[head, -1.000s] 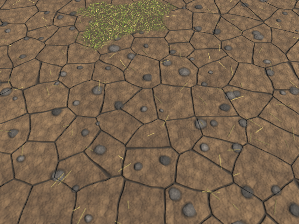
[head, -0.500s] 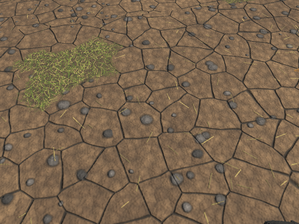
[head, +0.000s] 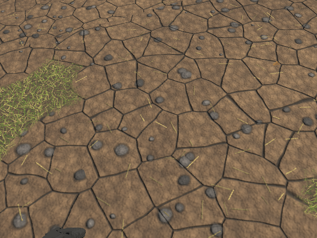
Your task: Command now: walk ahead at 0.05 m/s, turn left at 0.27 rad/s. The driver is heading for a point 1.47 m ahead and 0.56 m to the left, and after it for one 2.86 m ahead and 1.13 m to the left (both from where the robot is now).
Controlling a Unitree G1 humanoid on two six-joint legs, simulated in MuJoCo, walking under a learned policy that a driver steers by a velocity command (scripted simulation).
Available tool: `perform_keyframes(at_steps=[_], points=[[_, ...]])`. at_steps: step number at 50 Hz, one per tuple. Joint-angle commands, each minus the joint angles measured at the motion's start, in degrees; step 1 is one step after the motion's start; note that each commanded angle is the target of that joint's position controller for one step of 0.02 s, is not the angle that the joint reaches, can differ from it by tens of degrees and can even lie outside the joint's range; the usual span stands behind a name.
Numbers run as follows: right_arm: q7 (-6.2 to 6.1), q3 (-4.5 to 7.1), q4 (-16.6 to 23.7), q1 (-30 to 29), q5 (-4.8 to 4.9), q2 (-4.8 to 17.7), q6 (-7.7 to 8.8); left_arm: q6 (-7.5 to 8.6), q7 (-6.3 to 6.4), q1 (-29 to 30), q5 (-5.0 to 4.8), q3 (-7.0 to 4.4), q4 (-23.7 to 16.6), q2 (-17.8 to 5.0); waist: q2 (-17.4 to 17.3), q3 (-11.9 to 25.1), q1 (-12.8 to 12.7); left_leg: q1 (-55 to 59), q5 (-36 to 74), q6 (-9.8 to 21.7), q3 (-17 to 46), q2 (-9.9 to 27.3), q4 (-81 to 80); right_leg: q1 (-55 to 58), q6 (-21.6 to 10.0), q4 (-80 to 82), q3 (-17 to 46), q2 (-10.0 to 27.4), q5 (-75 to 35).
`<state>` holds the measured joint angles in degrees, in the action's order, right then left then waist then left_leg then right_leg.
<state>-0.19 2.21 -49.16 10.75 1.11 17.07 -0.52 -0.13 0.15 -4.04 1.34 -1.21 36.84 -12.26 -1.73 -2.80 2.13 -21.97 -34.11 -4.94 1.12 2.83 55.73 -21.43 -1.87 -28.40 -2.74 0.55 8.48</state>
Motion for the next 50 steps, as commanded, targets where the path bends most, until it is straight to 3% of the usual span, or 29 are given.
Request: perform_keyframes(at_steps=[1, 4, 7, 9, 11, 12, 13, 14, 15, 16, 17, 18, 20, 24, 28, 31, 34, 36, 37, 38, 39, 40, 41, 42, 43, 45, 47, 50], points=[[-1.83, 2.34, 1.91, 5.31, -0.12, 6.22, -2.03, 0.45, 1.23, 0.70, 0.13, -4.12, -1.73, -11.67, 9.43, 8.53, -0.05, -1.63, 4.72, -1.47, -0.58, 0.41, 4.47, 7.34, -11.92, 10.72, 9.51, 15.20, -17.97], [-2.06, 2.28, 3.36, 3.49, -0.27, 4.22, -2.62, 0.33, 2.15, 1.67, 0.05, -4.06, -0.31, -10.06, 9.62, 7.97, -0.73, -0.81, 8.64, -0.28, -1.57, 1.25, 0.21, 6.38, -11.79, 11.93, 6.16, 15.20, -9.50], [-1.22, 2.25, 5.38, 1.08, -0.43, 4.20, -2.67, -0.10, 2.64, 1.46, -0.16, -4.49, 1.21, -10.65, 10.09, 8.25, -1.69, 0.68, 10.75, 1.39, -2.56, 1.74, -5.58, 7.85, -12.00, 11.87, 5.78, 17.04, -6.62], [-0.39, 2.55, 5.89, 1.80, -0.48, 4.90, -2.66, -0.43, 2.69, 1.85, -0.85, -4.81, 2.02, -11.53, 10.29, 8.60, -1.08, 3.07, 11.92, 2.95, -3.54, 1.50, -10.10, 8.76, -10.92, 10.53, 5.41, 18.05, -6.50], [0.39, 3.03, 4.74, 5.88, -0.76, 5.06, -2.63, -0.90, 2.73, 3.32, -2.26, -5.03, 2.77, -11.94, 9.25, 8.59, 1.52, 9.16, 18.48, 5.65, -5.86, -0.43, -20.34, 7.08, -7.51, 6.25, 2.63, 16.72, -4.11], [0.51, 3.54, 4.18, 7.46, -1.33, 6.20, -2.59, -1.16, 2.68, 1.61, -2.85, -4.89, 3.96, -10.49, 5.71, 6.90, 1.66, 11.74, 22.48, 7.89, -3.80, -1.06, -26.82, 4.27, -3.63, 0.46, -0.42, 13.96, 1.79], [-0.31, 4.85, 5.20, 7.46, -1.55, 11.62, -2.39, -1.48, 2.38, -1.41, -1.61, -4.43, 4.42, -7.70, -9.24, 4.26, -0.50, 15.07, 34.32, 12.61, 13.03, 9.31, -35.65, -5.59, 2.62, -14.90, -7.01, 7.01, 13.30], [-0.33, 5.54, 7.18, 6.38, -2.69, 16.91, -1.68, -1.22, 2.79, 4.30, -0.78, -4.30, 0.89, -7.77, -17.82, 1.44, 0.86, 12.94, 41.31, 23.08, 30.08, 19.78, -39.96, -17.36, 5.56, -26.34, -2.67, -1.95, 29.61], [-0.02, 5.11, 7.80, 5.75, -4.13, 15.09, -0.23, -1.10, 3.02, 7.28, -0.74, -4.83, 0.48, -9.34, -11.63, 3.18, 2.16, 11.63, 36.96, 24.65, 29.21, 18.86, -41.04, -17.86, 4.71, -34.92, 4.46, -1.18, 29.22], [-0.10, 4.73, 8.12, 3.18, -3.54, 13.50, 0.85, -1.15, 3.04, 5.89, -1.40, -5.32, 1.23, -10.20, -9.19, 3.07, 0.14, 11.80, 34.07, 21.50, 24.25, 15.63, -40.32, -18.01, 3.74, -36.82, 6.48, -0.08, 23.71], [-0.45, 4.54, 8.74, 0.03, -2.02, 11.93, 1.15, -1.25, 3.36, 3.62, -1.20, -5.79, 2.95, -10.62, -5.90, 3.25, -1.53, 12.58, 31.88, 18.16, 20.60, 12.71, -39.17, -18.14, 3.73, -36.43, 6.94, 0.69, 18.90], [-0.85, 3.93, 9.20, -1.63, -0.80, 9.98, 1.12, -1.33, 3.67, 2.65, -0.76, -6.10, 3.80, -11.29, -5.80, 3.70, -2.05, 13.17, 33.35, 16.57, 18.86, 11.59, -38.54, -17.95, 4.13, -35.89, 7.19, 0.97, 15.96], [-1.52, 3.26, 9.48, -0.54, -0.71, 8.33, 0.91, -0.93, 3.45, 1.71, -0.91, -6.07, 4.27, -10.32, -5.46, 6.23, -2.33, 14.45, 39.65, 16.44, 16.82, 9.72, -37.39, -15.36, 5.11, -36.90, 7.03, -0.15, 12.22], [-2.33, 3.84, 9.57, 2.35, -0.45, 9.40, 0.34, -0.14, 3.19, 2.91, -1.58, -5.32, 4.20, -8.53, -5.21, 7.41, -0.87, 19.98, 40.69, 16.83, 17.54, 8.73, -36.04, -15.49, 6.58, -26.54, 7.62, -1.00, 9.98], [-2.40, 4.53, 10.57, 1.47, -0.52, 10.89, -0.49, 0.45, 2.35, 3.71, -1.80, -4.99, 4.30, -8.75, -6.99, 6.26, -0.10, 16.70, 35.45, 17.55, 20.50, 7.92, -35.81, -9.82, 7.35, -16.86, 7.96, -1.84, 10.44], [-1.92, 4.73, 11.45, -0.09, -0.55, 11.22, -1.02, 1.13, 1.68, 2.65, -2.11, -5.03, 4.68, -9.57, -7.63, 6.51, -0.15, 14.46, 38.00, 18.01, 23.61, 7.55, -34.76, -4.87, 6.96, -12.17, 8.10, -2.81, 11.88], [-1.72, 4.68, 12.36, -2.12, -0.07, 10.97, -1.53, 2.02, 0.88, 0.48, -2.31, -5.13, 5.22, -10.27, -8.06, 7.55, -1.00, 15.13, 43.31, 17.29, 27.02, 6.75, -32.39, -0.43, 5.96, -5.08, 8.13, -3.42, 11.27], [-2.05, 4.44, 13.21, -4.47, 0.71, 10.41, -2.03, 2.55, 0.34, -3.54, -2.24, -5.41, 6.57, -10.63, -7.31, 8.04, -3.74, 13.14, 40.83, 14.34, 26.86, 3.93, -29.55, 7.29, 4.51, 7.47, 6.93, -3.02, 1.21], [-2.25, 3.98, 13.56, -3.58, 0.53, 8.77, -2.10, 2.52, 0.45, -5.12, -1.74, -6.03, 7.06, -12.82, -4.48, 9.06, -3.46, 8.47, 32.34, 11.58, 24.86, 1.24, -26.05, 14.10, 2.64, 10.09, 10.03, 2.07, -4.60], [-1.98, 3.05, 13.25, 0.22, -0.51, 5.10, -1.99, 1.96, 0.96, -4.37, -0.83, -6.47, 6.29, -16.29, 9.15, 10.31, -0.48, 0.67, 11.19, 8.19, 15.72, -6.08, -13.46, 20.30, -2.22, 10.49, 21.24, 14.17, -15.74], [-1.93, 4.15, 14.73, 0.37, 0.03, 8.20, -1.48, 1.75, 0.73, -3.72, 1.12, -6.52, 6.11, -17.51, 18.06, 7.46, -0.06, -9.53, -5.00, 5.30, 9.48, -10.96, -3.00, 17.64, -12.15, 11.10, 32.36, 21.99, -23.14], [-1.87, 5.41, 13.38, 2.03, -0.52, 12.55, -1.25, 1.94, 0.76, -1.53, 0.63, -5.69, 4.82, -14.58, 12.30, 6.66, 0.08, -10.65, -2.62, 3.33, 9.80, -6.67, 6.94, 16.34, -14.43, 10.99, 29.80, 22.83, -21.20], [-1.73, 6.10, 12.23, 2.20, -0.14, 13.46, -1.52, 1.89, 1.00, 0.85, 0.02, -4.94, 4.27, -11.84, 9.68, 5.55, 0.61, -10.86, 1.45, 2.36, 9.02, -5.81, 10.42, 15.22, -12.02, 10.26, 23.55, 18.82, -18.17], [-1.90, 6.01, 11.18, 2.82, -0.09, 11.90, -2.18, 1.69, 1.25, 2.08, -0.61, -4.62, 3.88, -11.07, 8.49, 4.81, 0.83, -11.48, 4.66, 1.24, 8.20, -5.26, 12.08, 15.28, -9.72, 9.92, 18.88, 15.35, -14.00], [-1.84, 5.67, 11.39, 2.33, -0.15, 10.66, -2.63, 1.55, 1.55, 2.17, -1.31, -4.37, 3.98, -10.69, 8.97, 3.77, -0.02, -13.11, 7.34, 0.19, 7.69, -4.90, 13.64, 15.67, -9.53, 9.86, 16.64, 14.42, -14.55], [-1.40, 4.72, 12.83, -0.15, 0.34, 7.96, -2.66, 1.02, 2.14, -0.25, -0.98, -4.23, 4.75, -11.23, 9.91, 3.45, -1.78, -12.68, 9.79, -0.91, 4.78, -4.45, 10.87, 15.87, -10.19, 10.45, 12.45, 12.56, -17.02], [-1.38, 3.92, 14.36, -2.76, 0.28, 6.39, -2.32, 0.58, 2.40, -3.06, -0.71, -4.41, 5.57, -12.22, 10.49, 4.78, -3.73, -12.46, 9.57, -1.47, 3.85, -3.77, 5.04, 19.71, -11.52, 10.22, 12.01, 13.56, -19.51], [-1.05, 2.82, 15.01, -3.23, -0.52, 5.00, -2.07, 0.19, 1.83, -2.22, -1.14, -4.82, 5.67, -14.19, 11.08, 6.43, -4.05, -5.29, 8.69, -0.95, 1.62, -2.17, -5.49, 19.10, -11.75, 9.53, 9.94, 14.28, -21.01]])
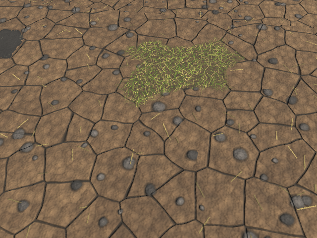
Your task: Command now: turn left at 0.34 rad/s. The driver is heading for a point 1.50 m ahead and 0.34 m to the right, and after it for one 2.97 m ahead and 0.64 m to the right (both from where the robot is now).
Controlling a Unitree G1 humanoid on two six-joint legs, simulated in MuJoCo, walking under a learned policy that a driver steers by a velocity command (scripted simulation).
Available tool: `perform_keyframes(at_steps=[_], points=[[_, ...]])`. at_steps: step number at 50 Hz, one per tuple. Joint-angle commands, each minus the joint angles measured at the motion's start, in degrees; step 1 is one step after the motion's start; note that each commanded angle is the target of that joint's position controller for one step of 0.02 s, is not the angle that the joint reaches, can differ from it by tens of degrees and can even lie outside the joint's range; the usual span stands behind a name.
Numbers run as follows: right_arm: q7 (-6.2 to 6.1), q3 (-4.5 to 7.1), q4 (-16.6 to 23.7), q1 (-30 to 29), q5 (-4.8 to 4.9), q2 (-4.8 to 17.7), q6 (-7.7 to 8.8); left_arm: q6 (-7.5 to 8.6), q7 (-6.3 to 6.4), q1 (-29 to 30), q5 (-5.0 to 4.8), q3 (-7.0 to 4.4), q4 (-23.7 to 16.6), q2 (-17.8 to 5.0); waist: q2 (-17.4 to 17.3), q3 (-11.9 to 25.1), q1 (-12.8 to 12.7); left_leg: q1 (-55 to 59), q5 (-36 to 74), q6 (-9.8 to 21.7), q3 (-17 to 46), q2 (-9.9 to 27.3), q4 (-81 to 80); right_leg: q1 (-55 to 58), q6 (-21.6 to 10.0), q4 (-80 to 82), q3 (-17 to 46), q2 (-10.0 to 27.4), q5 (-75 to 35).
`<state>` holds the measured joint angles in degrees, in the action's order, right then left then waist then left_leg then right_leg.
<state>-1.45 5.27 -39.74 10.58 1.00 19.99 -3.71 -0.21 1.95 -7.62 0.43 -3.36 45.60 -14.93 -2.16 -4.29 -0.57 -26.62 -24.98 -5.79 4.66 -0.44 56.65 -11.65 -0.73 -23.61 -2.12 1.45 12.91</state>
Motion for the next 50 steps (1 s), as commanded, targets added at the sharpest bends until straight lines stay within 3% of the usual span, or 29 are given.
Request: perform_keyframes(at_steps=[1, 4, 6, 7, 8, 9, 10, 11, 13, 17, 19, 21, 22, 23, 24, 25, 26, 27, 30, 38, 50], points=[[0.31, -0.44, 5.58, -2.96, -0.44, 2.08, 1.14, 0.15, -0.31, 1.74, -0.39, -2.78, -3.02, -12.15, 12.02, 7.97, -1.37, 2.36, -0.16, 0.23, -3.11, 1.14, -9.65, 7.93, -12.83, 4.69, 8.79, 13.50, -26.21], [0.66, -0.32, 4.60, -0.96, -0.33, 2.83, 0.98, -0.04, -1.04, 1.47, -1.33, -2.60, -2.00, -12.70, 12.20, 7.69, -0.62, 9.11, 4.70, 1.77, -5.35, 0.22, -21.11, 6.53, -12.00, 2.71, 8.70, 13.61, -25.41], [0.95, -0.13, 2.80, 2.55, -0.60, 2.97, 1.03, 0.01, -1.18, 0.97, -2.15, -1.76, -0.88, -11.06, 10.56, 7.33, 1.62, 18.76, 16.90, 4.80, -6.20, -0.69, -36.45, 2.46, -8.25, -0.74, 7.16, 11.72, -20.64], [0.62, 0.23, 3.10, 2.98, -0.79, 5.19, 0.96, 0.54, -1.54, -1.93, -1.17, -0.83, 0.17, -8.70, 5.70, 9.12, 1.00, 26.70, 26.83, 6.59, -0.25, 3.69, -38.04, -2.46, -3.62, -4.25, 4.90, 9.34, -13.03], [-0.22, 0.86, 4.26, 2.83, -1.41, 9.98, 0.62, 1.29, -2.31, -3.89, 1.95, 0.60, -0.75, -4.90, -10.00, 12.07, -1.70, 33.11, 47.86, 11.85, 13.24, 16.48, -34.68, -10.61, 1.98, -14.18, -0.46, 3.58, 9.46], [0.50, -0.45, 4.19, 1.42, -2.86, 5.91, 1.59, 1.05, -1.53, 0.95, 0.64, 0.07, -1.77, -6.47, -11.13, 11.45, 1.43, 24.11, 42.21, 20.48, 16.91, 20.61, -36.66, -11.24, 3.88, -18.44, 2.12, 1.85, 21.68], [1.09, -0.98, 4.17, -0.42, -3.16, 4.21, 2.73, 0.53, -1.05, 2.13, -0.39, -0.74, -1.57, -9.49, -7.67, 8.66, 1.58, 21.45, 36.61, 21.48, 15.35, 18.43, -38.31, -11.33, 4.57, -23.95, 3.37, 2.53, 22.23], [1.13, -1.18, 3.25, -1.83, -2.94, 3.50, 3.60, 0.09, -0.81, 1.70, -0.72, -1.04, -0.93, -9.45, -7.92, 7.59, 0.89, 20.66, 33.47, 19.71, 12.83, 16.02, -38.59, -12.33, 4.74, -26.25, 4.11, 2.65, 20.52], [1.03, -1.08, 2.54, -4.06, -1.94, 4.11, 4.54, -0.97, -0.15, -0.61, -0.36, -1.63, 0.85, -9.79, -6.98, 5.87, 0.05, 19.02, 34.26, 17.77, 10.10, 14.07, -38.39, -12.22, 5.60, -28.24, 5.00, 2.97, 16.39], [0.72, -1.60, 0.64, -5.20, -1.79, 2.18, 4.35, -0.74, -0.32, -1.29, -0.70, -0.67, 2.04, -6.60, -5.96, 6.55, -0.06, 17.94, 35.70, 17.20, 6.02, 11.17, -36.96, -7.00, 6.03, -20.52, 3.47, 2.36, 11.91], [0.69, -1.65, -0.44, -4.97, -1.69, 2.09, 4.04, -0.56, -0.41, -0.74, -0.81, -0.45, 2.27, -6.57, -5.72, 7.03, 0.59, 18.47, 33.81, 17.61, 7.14, 11.45, -36.46, -4.48, 5.73, -14.11, 2.83, 1.89, 9.54], [0.73, -1.99, -1.54, -5.85, -1.01, 1.45, 3.81, -0.31, -0.67, -2.93, -0.52, -0.18, 3.50, -6.20, -4.59, 6.89, -1.20, 16.62, 27.93, 15.85, 6.73, 10.14, -35.64, 1.57, 4.52, -1.57, 1.77, 1.11, -1.08], [0.89, -2.18, -2.60, -4.05, -0.98, 0.87, 4.04, -0.18, -0.76, -3.24, 0.29, -0.16, 3.79, -7.29, -2.72, 6.88, -1.08, 14.77, 23.11, 13.40, 6.38, 8.72, -35.76, 5.57, 3.52, 2.22, 3.46, 1.98, -9.27], [1.08, -2.35, -3.35, -2.44, -1.90, 0.45, 4.37, -0.13, -0.63, -3.43, 0.60, -0.47, 3.54, -9.96, 0.77, 6.81, 0.31, 12.96, 17.65, 10.80, 4.62, 6.23, -34.23, 8.07, 2.05, 2.18, 7.05, 5.50, -17.62], [1.18, -2.12, -3.69, -0.32, -2.19, 0.28, 4.44, -0.07, -0.73, -2.07, -0.21, -1.21, 4.69, -12.87, 7.68, 5.91, 3.48, 14.52, 13.56, 8.78, 1.01, 2.59, -35.50, 3.72, -0.48, -0.71, 6.09, 5.32, -11.98], [0.94, -2.14, -4.23, -3.05, -2.52, 1.31, 4.22, 0.23, -1.13, -0.87, -0.49, -0.65, 4.38, -9.80, 6.46, 5.00, 1.15, 17.44, 12.92, 7.21, -0.22, 1.57, -33.92, -0.04, -1.37, 0.74, 6.12, 4.43, -5.32], [0.69, -1.86, -4.31, -4.45, -2.10, 1.59, 4.02, 0.59, -1.23, -0.63, -0.02, -0.16, 4.86, -8.37, 5.99, 4.22, 0.88, 17.95, 13.66, 7.03, -0.53, 1.49, -33.03, -1.30, -0.80, 1.71, 6.15, 4.10, -3.15], [0.30, -1.88, -4.71, -4.74, -1.80, 1.16, 3.72, 0.95, -1.18, -0.28, 0.31, -0.09, 5.35, -8.46, 5.90, 4.21, 0.88, 18.44, 15.65, 7.30, -0.38, 1.87, -32.66, -1.63, -0.09, 2.08, 5.88, 3.62, -3.49], [-0.01, -1.75, -6.33, -3.76, -1.69, 1.05, 3.12, 1.69, -0.99, -1.60, 0.07, 0.41, 7.05, -7.60, 5.03, 4.09, 0.48, 18.04, 18.77, 7.55, -0.27, 2.00, -32.89, -0.22, 0.85, 1.58, 5.00, 2.84, -5.41], [-0.18, -1.63, -11.30, -2.15, -1.43, 0.99, 3.40, 1.21, -0.31, -1.93, -0.07, 1.03, 9.52, -7.25, 2.20, 3.40, 0.03, 17.26, 19.93, 6.51, -0.98, 1.80, -33.36, 0.87, 0.29, 1.31, 4.44, 1.90, -5.14], [-0.80, -2.07, -16.85, -0.17, -1.21, 1.06, 3.54, 0.95, -0.28, -2.66, -0.15, 1.66, 12.19, -6.28, 2.24, 3.12, 0.30, 17.49, 20.61, 6.12, -1.56, 1.87, -33.35, 0.61, 0.13, 1.48, 3.73, 0.85, -5.75]])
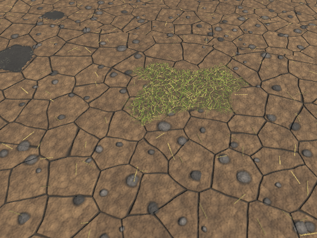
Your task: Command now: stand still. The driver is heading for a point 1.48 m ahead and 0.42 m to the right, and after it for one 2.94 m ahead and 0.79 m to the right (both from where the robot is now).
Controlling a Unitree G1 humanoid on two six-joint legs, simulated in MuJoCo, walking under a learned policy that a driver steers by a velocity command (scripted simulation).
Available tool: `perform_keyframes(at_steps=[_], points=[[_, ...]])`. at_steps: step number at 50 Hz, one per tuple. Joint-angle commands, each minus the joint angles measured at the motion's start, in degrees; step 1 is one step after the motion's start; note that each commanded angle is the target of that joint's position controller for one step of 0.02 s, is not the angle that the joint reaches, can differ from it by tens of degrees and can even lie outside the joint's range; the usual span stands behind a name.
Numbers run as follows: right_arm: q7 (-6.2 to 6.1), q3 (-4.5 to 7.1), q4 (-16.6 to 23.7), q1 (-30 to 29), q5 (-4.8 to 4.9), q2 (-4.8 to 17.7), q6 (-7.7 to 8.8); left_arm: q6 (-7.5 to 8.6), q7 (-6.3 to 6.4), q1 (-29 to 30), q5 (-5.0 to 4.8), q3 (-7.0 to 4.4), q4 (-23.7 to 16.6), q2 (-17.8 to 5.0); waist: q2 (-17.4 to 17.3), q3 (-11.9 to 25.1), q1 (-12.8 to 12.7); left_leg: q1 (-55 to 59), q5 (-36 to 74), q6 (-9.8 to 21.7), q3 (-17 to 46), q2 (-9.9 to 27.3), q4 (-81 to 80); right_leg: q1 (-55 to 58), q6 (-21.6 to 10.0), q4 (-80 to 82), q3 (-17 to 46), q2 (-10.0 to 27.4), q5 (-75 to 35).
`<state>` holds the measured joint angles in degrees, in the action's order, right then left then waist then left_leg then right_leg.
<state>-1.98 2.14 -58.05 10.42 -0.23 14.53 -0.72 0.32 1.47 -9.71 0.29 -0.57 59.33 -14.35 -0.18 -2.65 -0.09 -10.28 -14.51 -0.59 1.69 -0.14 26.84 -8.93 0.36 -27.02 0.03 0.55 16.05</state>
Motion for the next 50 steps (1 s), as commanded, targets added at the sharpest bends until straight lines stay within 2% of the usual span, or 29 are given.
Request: perform_keyframes(at_steps=[1, 14, 15, 17, 18, 19, 21, 22, 23, 24, 25, 26, 27, 28, 29, 30, 31, 32, 33, 34, 36, 39, 41, 44, 46, 47, 48, 49, 50], points=[[-0.30, 1.02, 1.11, 0.10, 0.04, 6.46, 0.55, 0.41, 0.21, -0.70, -0.02, -1.09, -1.36, -6.79, 0.30, 1.45, -0.16, 1.12, 10.11, 0.91, 1.36, 1.56, -3.54, -2.16, -0.97, 4.90, 1.54, 1.70, -8.87], [-0.49, 0.41, -2.27, 1.36, 0.14, 5.32, 0.50, 0.40, 0.45, -3.09, -0.07, -0.62, 0.35, -5.96, 0.22, 0.88, -0.02, 0.57, 9.27, 0.73, 0.76, 1.39, -3.60, -2.97, -1.08, 5.05, 1.29, 1.15, -8.18], [-0.52, 0.26, -2.93, 2.35, 0.17, 4.71, 0.44, 0.32, 0.52, -4.22, -0.13, -0.55, 0.95, -5.56, 0.40, 2.15, 0.00, 0.96, 3.76, 0.83, -0.12, 0.62, -3.44, -2.53, -1.31, 5.35, 0.84, 0.61, -2.39], [-0.66, 0.52, -2.96, 2.51, 0.76, 5.09, 0.42, 0.03, 0.87, -4.55, -0.86, -1.20, 0.77, -7.22, 2.00, -0.58, -0.14, -3.53, -15.02, 1.93, -2.13, -1.61, -0.39, -5.43, -3.55, 5.95, 2.38, 0.68, 17.97], [-0.63, 0.53, -2.40, 1.77, 0.74, 5.07, 0.80, 0.18, 0.95, -4.73, -1.02, -1.43, 0.31, -7.81, 2.86, -3.34, -0.46, -7.34, -20.15, 2.59, -2.01, -1.71, 1.00, -7.33, -5.08, 7.50, 5.18, 2.40, 25.37], [-0.42, 0.39, -1.69, 0.80, 0.74, 4.46, 1.56, 0.63, 0.90, -5.89, -1.22, -1.72, 0.16, -8.59, 4.37, -5.27, -1.03, -10.67, -20.41, 3.02, -2.05, -1.52, 3.24, -7.62, -6.86, 9.48, 9.34, 5.14, 29.37], [0.47, -0.10, -0.72, -0.07, 1.08, 1.93, 3.53, 1.78, 0.63, -9.41, -1.74, -2.83, 0.77, -11.17, 10.02, -5.56, -1.69, -14.68, -12.18, 2.86, -4.46, -1.41, 12.64, -4.70, -11.78, 15.44, 21.73, 13.93, 33.23], [0.97, -0.11, -0.35, -0.53, 1.32, 1.92, 4.29, 2.19, 0.54, -9.45, -1.82, -3.11, 0.54, -11.45, 10.30, -6.23, -1.54, -14.69, -10.62, 3.52, -3.23, 0.23, 15.75, -6.16, -13.61, 17.24, 25.79, 16.87, 32.23], [1.42, -0.03, -0.30, 0.04, 1.64, 2.03, 4.88, 2.51, 0.39, -7.94, -1.72, -3.05, -0.31, -10.91, 9.52, -6.48, -0.41, -13.67, -11.59, 4.45, -2.82, 1.04, 15.49, -7.31, -13.69, 17.42, 25.77, 17.28, 30.11], [1.73, -0.14, -0.75, 1.92, 1.94, 1.48, 5.34, 2.69, 0.14, -5.33, -2.00, -2.99, -1.38, -10.62, 9.50, -6.70, 1.40, -9.94, -12.02, 5.47, -3.24, 1.32, 10.13, -9.28, -12.51, 16.18, 22.93, 16.15, 27.30], [1.82, 0.12, -2.40, 5.99, 2.04, 1.67, 5.66, 2.58, -0.13, -1.91, -2.40, -2.82, -2.76, -9.96, 8.36, -6.29, 3.94, -1.12, -9.01, 6.17, -4.18, 0.50, 1.74, -13.47, -10.17, 13.66, 17.44, 12.68, 23.27], [1.74, 0.81, -4.62, 10.52, 1.72, 3.02, 5.67, 2.64, -0.31, -0.05, -2.31, -2.60, -3.87, -8.91, 5.71, -5.16, 5.43, 6.88, -3.90, 5.66, -3.13, -0.20, -1.98, -17.11, -7.83, 7.94, 11.87, 8.40, 16.46], [1.54, 1.95, -6.41, 17.38, 1.36, 6.62, 5.76, 3.16, -0.64, 1.48, -1.87, -1.69, -5.09, -5.55, -3.97, -2.16, 7.31, 14.70, -8.07, 7.77, 9.87, 7.47, -7.68, -23.26, -4.35, -7.45, 3.30, 2.43, 8.59], [2.20, 3.57, -7.39, 24.08, 1.59, 13.62, 6.12, 4.36, -0.43, 1.93, -1.60, -1.24, -7.69, -3.54, -18.09, 0.32, 8.52, 21.13, -12.00, 15.02, 31.97, 19.26, -15.75, -32.75, -1.72, -24.51, -2.61, -3.24, 11.74], [2.47, 2.24, -6.68, 21.92, 0.57, 9.78, 7.03, 5.21, -0.50, 2.27, -2.48, -1.80, -7.80, -5.64, -11.81, -1.09, 6.72, 20.31, -11.38, 17.60, 37.87, 22.61, -16.70, -38.14, -2.32, -36.30, 3.17, -1.34, 16.27], [2.52, 1.37, -5.37, 18.58, 0.58, 6.55, 7.77, 5.83, -1.09, 0.59, -3.34, -1.87, -7.27, -5.66, -7.40, -3.36, 4.45, 20.25, -7.62, 16.33, 32.46, 21.30, -15.85, -41.51, -3.64, -41.22, 5.30, 1.15, 11.86], [2.77, 1.04, -4.36, 16.37, 0.68, 5.64, 8.09, 6.27, -1.51, -0.20, -3.18, -1.93, -6.61, -5.47, -5.37, -3.02, 3.30, 20.35, -4.15, 14.30, 26.32, 18.89, -15.80, -42.47, -4.56, -41.81, 4.68, 3.15, 6.82], [3.01, 0.72, -3.83, 15.16, 0.82, 5.21, 7.93, 6.61, -1.78, 1.08, -2.62, -2.36, -6.91, -6.15, -3.86, -3.73, 2.86, 20.31, 2.05, 12.73, 21.64, 17.64, -16.28, -43.57, -4.78, -40.08, 3.82, 4.56, 2.79], [3.01, 0.08, -3.76, 15.32, 0.62, 3.49, 7.50, 6.69, -2.15, 2.50, -2.04, -2.77, -7.30, -6.48, -3.90, -3.39, 2.77, 19.31, 9.50, 11.16, 16.53, 15.51, -16.58, -41.88, -4.58, -37.74, 2.83, 5.70, -0.13], [2.81, -0.27, -3.83, 16.31, 0.40, 2.56, 6.96, 6.54, -2.63, 2.74, -1.86, -2.74, -7.52, -5.58, -5.01, -2.61, 2.71, 18.40, 14.28, 10.49, 12.92, 13.95, -16.92, -39.83, -3.98, -35.53, 1.56, 5.94, -1.93], [1.98, -0.35, -3.51, 17.29, 0.26, 3.32, 6.16, 5.89, -3.25, 5.12, -1.59, -2.17, -8.58, -3.24, -4.78, -2.57, 2.92, 15.71, 18.91, 10.79, 8.42, 12.40, -18.14, -37.51, -2.11, -30.04, -0.71, 5.55, -5.29], [0.84, -0.03, -2.33, 16.69, 0.06, 6.07, 5.74, 5.50, -3.35, 13.82, -1.58, -0.89, -12.30, -0.93, -4.33, -5.12, 4.22, 7.39, 17.56, 10.67, 3.97, 10.39, -21.18, -30.17, -0.47, -15.02, -3.41, 3.24, -12.38], [0.64, 0.42, -2.73, 18.73, 0.43, 7.36, 5.86, 5.29, -3.51, 16.58, -1.87, -0.82, -13.61, -1.81, -5.68, -5.86, 4.66, 6.13, 16.58, 10.89, 3.28, 11.26, -22.87, -25.85, -0.73, -9.69, -4.42, 1.83, -15.16], [0.58, 1.02, -3.10, 18.97, 1.37, 7.49, 5.80, 5.35, -3.98, 17.81, -2.18, -1.32, -15.15, -3.95, -5.80, -6.33, 2.95, 11.46, 21.09, 9.80, 2.38, 13.97, -21.20, -24.60, -3.18, -4.66, -2.53, 1.80, -16.02], [0.58, 1.62, -2.49, 17.32, 1.01, 8.61, 5.27, 5.57, -4.12, 13.43, -2.06, -2.56, -14.57, -6.41, -6.83, -1.95, -0.55, 15.41, 38.03, 8.37, 1.03, 14.88, -14.42, -17.92, -5.23, -4.23, -3.16, -0.14, -14.02], [0.61, 1.84, -2.12, 16.34, 0.64, 8.95, 4.72, 5.46, -3.90, 7.07, -2.09, -3.65, -12.88, -8.08, -7.56, 2.52, -4.05, 15.54, 47.76, 7.44, -0.33, 14.07, -6.64, -9.96, -6.51, -4.91, -4.19, -1.89, -12.67], [0.65, 1.60, -1.52, 15.76, 0.23, 8.30, 4.21, 5.10, -3.49, -2.38, -2.32, -5.02, -9.87, -10.05, -7.04, 8.15, -8.40, 11.83, 50.32, 5.94, -1.91, 11.68, 4.66, 2.18, -8.00, -4.65, -4.71, -2.78, -12.45], [0.78, 0.75, -0.05, 16.34, -0.68, 6.32, 4.10, 4.66, -2.86, -12.28, -1.76, -6.10, -7.69, -13.55, -1.10, 15.25, -11.15, -1.78, 32.96, 4.49, -3.07, 8.65, 22.59, 19.51, -11.27, -5.64, 7.68, 7.54, -8.04], [1.53, -1.60, 0.18, 24.27, 0.01, -3.37, 5.36, 4.57, -3.38, -15.53, -0.72, -6.36, -6.30, -16.34, 16.15, 24.52, -5.54, -20.68, -12.65, 1.35, -0.38, -3.37, 43.37, 33.83, -20.77, 5.11, 38.71, 21.31, 9.90]])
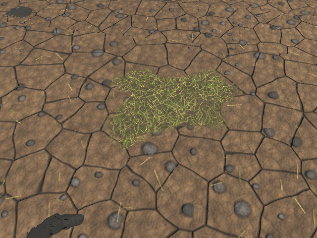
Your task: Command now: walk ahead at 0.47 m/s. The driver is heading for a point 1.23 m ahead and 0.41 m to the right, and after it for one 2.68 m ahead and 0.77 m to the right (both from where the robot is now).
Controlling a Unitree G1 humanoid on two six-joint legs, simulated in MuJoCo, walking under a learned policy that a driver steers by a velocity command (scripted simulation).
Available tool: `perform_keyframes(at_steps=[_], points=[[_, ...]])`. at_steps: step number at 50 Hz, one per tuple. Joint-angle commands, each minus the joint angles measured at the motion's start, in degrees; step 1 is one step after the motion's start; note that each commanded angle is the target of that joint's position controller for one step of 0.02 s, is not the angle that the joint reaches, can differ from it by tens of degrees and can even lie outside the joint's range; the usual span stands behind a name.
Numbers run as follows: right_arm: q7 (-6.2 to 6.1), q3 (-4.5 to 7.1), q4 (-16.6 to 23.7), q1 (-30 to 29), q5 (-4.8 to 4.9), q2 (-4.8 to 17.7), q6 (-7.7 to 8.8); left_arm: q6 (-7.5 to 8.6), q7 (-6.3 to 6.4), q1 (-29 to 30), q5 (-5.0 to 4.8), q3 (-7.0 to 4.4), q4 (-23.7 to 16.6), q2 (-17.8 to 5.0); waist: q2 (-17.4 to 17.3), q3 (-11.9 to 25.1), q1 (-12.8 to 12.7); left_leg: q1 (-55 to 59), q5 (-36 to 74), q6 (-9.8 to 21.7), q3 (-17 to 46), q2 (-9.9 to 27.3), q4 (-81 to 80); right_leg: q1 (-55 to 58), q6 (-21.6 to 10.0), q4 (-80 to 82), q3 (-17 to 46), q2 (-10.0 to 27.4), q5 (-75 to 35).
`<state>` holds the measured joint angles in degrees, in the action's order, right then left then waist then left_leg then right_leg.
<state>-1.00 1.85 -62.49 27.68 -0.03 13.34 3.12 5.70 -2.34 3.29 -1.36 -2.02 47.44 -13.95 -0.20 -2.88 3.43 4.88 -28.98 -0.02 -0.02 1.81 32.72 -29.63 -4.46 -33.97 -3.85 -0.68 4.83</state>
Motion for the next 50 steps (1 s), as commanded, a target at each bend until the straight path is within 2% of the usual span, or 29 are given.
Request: perform_keyframes(at_steps=[1, 2, 3, 4, 5, 6, 8, 10, 12, 16, 19, 21, 23, 24, 25, 26, 27, 28, 29, 30, 31, 33, 34, 37, 40, 42, 46, 48, 50], points=[[0.95, -0.15, 4.69, 2.39, 1.39, 3.30, 3.26, -0.47, 0.20, -25.56, 0.57, -3.42, 5.26, -11.49, 11.71, 20.22, -10.57, -41.97, -2.58, 2.25, 8.64, -3.60, 45.48, 50.31, -13.96, 19.56, 48.82, 21.33, 26.14], [1.10, 0.94, 6.98, -3.55, 2.98, 6.77, 4.28, 0.03, 0.26, -19.83, 0.46, -2.74, 4.40, -9.23, 9.09, 10.52, -8.95, -46.28, 1.89, 3.40, 6.98, -0.71, 47.11, 41.64, -11.55, 20.29, 39.72, 20.26, 22.01], [0.64, 1.05, 7.70, -6.63, 2.84, 7.35, 4.73, 0.56, 0.09, -14.83, 0.71, -2.28, 3.27, -7.91, 2.89, 6.66, -6.95, -43.54, 7.80, 3.85, 5.96, 2.59, 44.47, 32.44, -10.33, 21.44, 31.94, 18.39, 13.67], [0.13, 1.60, 7.81, -7.90, 2.00, 7.17, 4.51, 0.99, -0.22, -12.11, 1.39, -1.97, 2.99, -6.57, 1.14, 4.41, -5.00, -40.44, 11.33, 3.76, 5.26, 4.72, 41.20, 25.20, -9.40, 22.50, 25.79, 16.29, 6.63], [-0.04, 1.81, 7.63, -6.45, 1.55, 6.28, 3.72, 1.27, -0.36, -11.01, 1.97, -1.54, 3.21, -5.15, 2.44, 4.44, -2.86, -36.54, 13.23, 3.81, 5.77, 6.41, 39.08, 21.14, -8.83, 23.93, 21.44, 14.32, 3.89], [-0.11, 1.81, 7.57, -5.58, 1.45, 5.06, 2.94, 1.34, -0.51, -11.15, 1.92, -1.36, 3.74, -4.48, 3.43, 4.13, -2.00, -34.76, 13.60, 3.65, 5.57, 6.87, 37.14, 18.88, -9.00, 25.29, 19.26, 13.38, 3.00], [-0.30, 1.96, 8.43, -6.88, 1.19, 4.31, 1.85, 1.50, -0.08, -13.26, 1.50, -1.40, 5.11, -5.21, 3.61, 1.98, -1.40, -35.69, 14.25, 2.82, 4.57, 7.67, 32.98, 15.95, -9.73, 27.64, 15.80, 12.64, 1.62], [-0.46, 2.23, 10.67, -12.25, 0.57, 5.04, 1.52, 1.45, 0.91, -15.69, 1.56, -1.82, 5.94, -7.31, 2.57, -0.14, -2.20, -40.77, 19.09, 1.32, 4.06, 8.34, 27.16, 16.41, -10.25, 29.31, 14.44, 12.79, 0.90], [-0.26, 2.32, 12.45, -17.12, 0.18, 5.13, 1.72, 1.05, 1.80, -18.17, 1.50, -1.98, 6.52, -8.12, 1.92, -0.89, -3.50, -44.47, 25.61, 0.30, 3.67, 8.18, 19.73, 18.86, -9.66, 29.63, 12.96, 12.40, -0.95], [0.62, 1.67, 15.19, -26.44, 0.39, 3.82, 2.52, 0.37, 2.55, -23.29, 0.72, -2.01, 7.63, -8.71, 1.77, -1.65, -6.60, -41.70, 35.30, -0.32, 1.04, 5.06, 5.01, 20.70, -7.50, 28.95, 9.51, 10.24, -3.49], [1.54, 1.31, 17.13, -31.68, 0.86, 3.98, 3.04, -0.49, 2.76, -27.12, 0.20, -2.21, 8.72, -9.05, 1.98, -2.48, -8.20, -41.70, 34.40, -0.69, 1.12, 3.27, -0.93, 25.42, -7.53, 26.07, 10.99, 11.47, -3.96], [2.24, 1.33, 18.40, -33.57, 1.10, 4.75, 3.63, -1.18, 3.06, -28.28, -0.01, -2.51, 9.01, -9.33, 2.58, -2.44, -7.91, -41.07, 31.88, -0.23, 1.99, 2.50, -4.03, 28.79, -7.14, 23.05, 12.78, 13.14, -5.03], [2.58, 1.92, 18.46, -31.60, 1.24, 6.72, 4.20, -1.72, 3.38, -27.60, -0.05, -3.02, 8.69, -10.13, 4.14, -0.95, -5.85, -36.28, 28.44, 0.64, 2.20, 1.54, -5.99, 30.46, -6.08, 19.79, 14.69, 14.43, -8.14], [2.54, 2.48, 17.87, -28.43, 1.28, 7.99, 4.47, -1.97, 3.39, -26.53, 0.01, -3.23, 8.25, -10.57, 5.12, 0.88, -3.75, -30.98, 26.39, 1.45, 1.31, 0.50, -6.72, 30.26, -5.40, 16.42, 14.80, 14.12, -13.36], [2.19, 3.73, 15.81, -20.94, 1.22, 10.25, 4.66, -2.11, 3.28, -25.59, 0.28, -2.93, 7.66, -9.75, 4.78, 5.58, 0.05, -20.28, 25.79, 3.08, 0.35, -0.38, -7.88, 28.46, -3.94, 8.34, 13.06, 11.26, -19.41], [1.65, 4.93, 13.81, -10.18, 0.27, 13.77, 4.81, -2.04, 3.11, -24.41, 1.07, -2.01, 5.88, -7.42, 2.72, 14.50, 4.52, -3.05, 25.85, 6.48, 6.09, 6.14, -4.45, 19.59, -2.01, -6.56, 10.76, 7.69, -13.44], [1.32, 6.46, 12.56, -3.42, -0.63, 19.50, 4.15, -1.09, 2.85, -30.71, 0.74, -0.14, 4.33, -0.23, -11.37, 24.46, 2.86, 20.28, 18.48, 14.62, 29.27, 21.26, -6.78, -3.15, 2.60, -28.47, 4.91, -1.65, 10.05], [1.49, 5.01, 12.82, -3.69, -0.57, 14.43, 3.89, -0.25, 2.79, -30.60, -0.44, -0.58, 4.57, -3.08, -14.79, 27.24, 3.05, 20.42, 12.80, 16.08, 41.12, 23.71, -13.71, -10.08, 2.51, -37.80, 11.33, -1.19, 28.80], [1.33, 3.75, 13.64, -8.31, -0.25, 10.18, 3.85, -0.08, 2.95, -26.05, -1.75, -2.15, 3.53, -8.37, -10.36, 17.49, 2.54, 12.60, 11.51, 12.88, 32.03, 21.52, -14.72, -14.14, 1.86, -41.06, 11.91, 1.98, 25.45], [1.28, 3.10, 14.34, -12.45, -0.10, 8.16, 3.76, -0.28, 3.25, -23.34, -1.69, -2.38, 2.98, -8.42, -6.77, 11.79, 1.10, 4.10, 14.57, 10.98, 23.89, 19.41, -16.12, -13.46, 1.76, -40.23, 10.22, 4.90, 20.36], [1.45, 2.64, 14.24, -15.59, -0.12, 6.46, 3.73, -0.67, 3.45, -21.85, -1.03, -2.66, 2.70, -7.60, -4.84, 7.44, -0.38, -3.54, 17.66, 10.04, 18.11, 17.06, -18.59, -11.34, 1.93, -37.27, 9.69, 6.59, 16.71], [1.58, 2.47, 13.78, -18.42, -0.75, 5.42, 3.96, -2.26, 3.24, -23.19, -0.74, -3.00, 2.50, -4.94, -6.85, 3.90, -3.36, -12.20, 20.15, 9.05, 10.22, 14.23, -22.69, -5.94, 2.08, -33.92, 9.57, 8.90, 12.60], [1.54, 2.69, 13.45, -18.56, -0.76, 5.72, 4.14, -2.97, 3.09, -23.19, -0.76, -2.88, 2.09, -3.56, -6.33, 3.09, -3.90, -13.97, 22.27, 9.60, 7.54, 14.05, -24.00, -5.53, 2.29, -33.33, 9.09, 9.25, 11.65], [0.91, 3.48, 12.47, -17.69, -0.86, 7.60, 4.46, -4.09, 3.01, -19.99, -0.27, -3.15, -0.43, -3.46, -4.01, 1.13, -4.35, -14.31, 27.62, 10.75, 1.70, 14.31, -25.90, -9.17, 3.06, -28.31, 9.61, 9.75, 5.82], [0.22, 3.98, 12.06, -16.69, -0.82, 9.13, 4.06, -3.71, 2.03, -15.37, 0.05, -2.96, -2.38, -3.21, -3.11, 0.23, -3.36, -12.55, 30.00, 10.01, -3.99, 13.28, -26.41, -9.54, 3.35, -17.99, 8.26, 9.25, -2.81], [-0.17, 4.29, 11.97, -15.46, -0.47, 10.16, 3.65, -3.41, 1.12, -10.80, 0.19, -2.52, -3.95, -2.71, -2.35, -0.81, -1.78, -11.34, 30.31, 9.54, -6.91, 13.23, -26.57, -8.66, 3.13, -11.97, 5.71, 8.60, -6.23], [-0.35, 5.00, 11.09, -11.76, 0.66, 11.94, 2.30, -3.51, -0.30, -4.10, 0.14, -2.21, -7.46, -3.10, -1.94, -2.75, 0.19, -3.98, 32.03, 8.55, -9.67, 15.37, -24.21, -10.14, 1.61, -5.35, 2.87, 7.58, -3.57], [-0.33, 5.40, 11.03, -11.42, 1.20, 12.94, 1.43, -3.64, -0.86, -3.30, 0.08, -2.54, -8.84, -4.09, -2.71, -2.38, -0.57, -0.58, 39.76, 7.54, -11.03, 16.27, -20.42, -8.73, 0.01, -3.69, 0.91, 6.00, 1.37], [-0.45, 5.87, 11.67, -12.60, 1.59, 14.58, 0.59, -3.91, -0.95, -7.69, -0.01, -3.80, -8.82, -6.42, -4.63, 1.77, -4.03, 0.47, 59.06, 6.23, -12.88, 15.89, -10.67, -0.10, -2.34, -3.41, -2.63, 1.79, 6.96]])
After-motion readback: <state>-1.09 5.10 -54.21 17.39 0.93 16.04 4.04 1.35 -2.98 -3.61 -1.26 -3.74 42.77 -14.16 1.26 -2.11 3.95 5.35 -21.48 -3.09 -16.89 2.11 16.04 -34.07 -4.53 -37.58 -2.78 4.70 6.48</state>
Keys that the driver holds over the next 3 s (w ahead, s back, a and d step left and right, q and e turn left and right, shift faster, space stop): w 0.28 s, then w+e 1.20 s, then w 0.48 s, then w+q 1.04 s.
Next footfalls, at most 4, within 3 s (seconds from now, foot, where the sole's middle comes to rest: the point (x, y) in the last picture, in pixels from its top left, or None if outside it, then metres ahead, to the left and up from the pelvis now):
0.52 left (126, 233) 0.48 0.14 -0.75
1.04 right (199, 182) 0.68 -0.19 -0.75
1.54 left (186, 120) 1.03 -0.17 -0.75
2.04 right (257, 115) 1.04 -0.54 -0.75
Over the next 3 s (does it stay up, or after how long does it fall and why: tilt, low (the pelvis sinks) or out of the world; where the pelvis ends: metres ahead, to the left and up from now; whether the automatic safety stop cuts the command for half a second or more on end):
stays up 1.47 -0.66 -0.04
